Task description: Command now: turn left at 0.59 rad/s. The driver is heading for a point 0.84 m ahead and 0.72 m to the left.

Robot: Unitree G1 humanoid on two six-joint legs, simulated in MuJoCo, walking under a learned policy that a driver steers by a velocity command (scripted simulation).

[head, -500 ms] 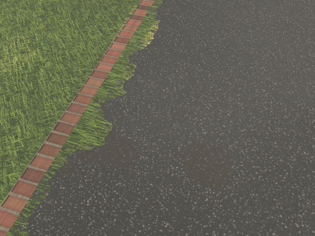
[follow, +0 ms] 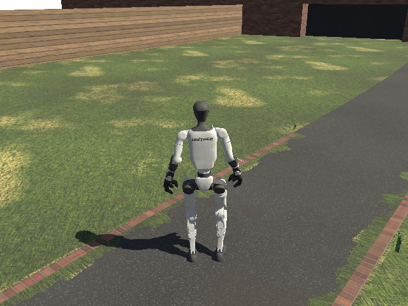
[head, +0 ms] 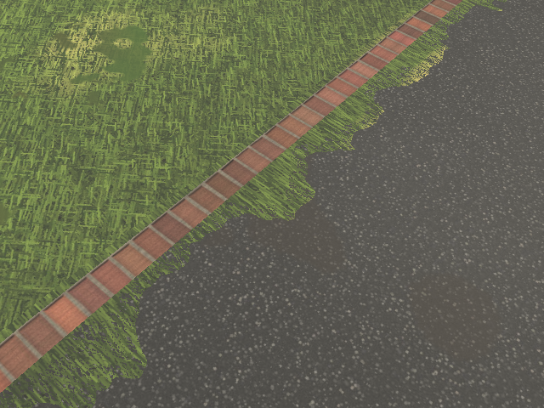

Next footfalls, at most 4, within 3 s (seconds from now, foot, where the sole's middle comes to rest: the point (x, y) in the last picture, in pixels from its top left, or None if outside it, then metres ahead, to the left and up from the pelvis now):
0.56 right None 0.08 -0.09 -0.76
1.02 left None -0.05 0.09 -0.76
1.54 right None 0.09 -0.04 -0.76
2.38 right None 0.34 0.28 -0.76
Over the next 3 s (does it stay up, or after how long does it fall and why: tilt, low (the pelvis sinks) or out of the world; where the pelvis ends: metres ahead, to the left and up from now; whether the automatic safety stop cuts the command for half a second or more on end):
stays up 0.38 0.48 0.00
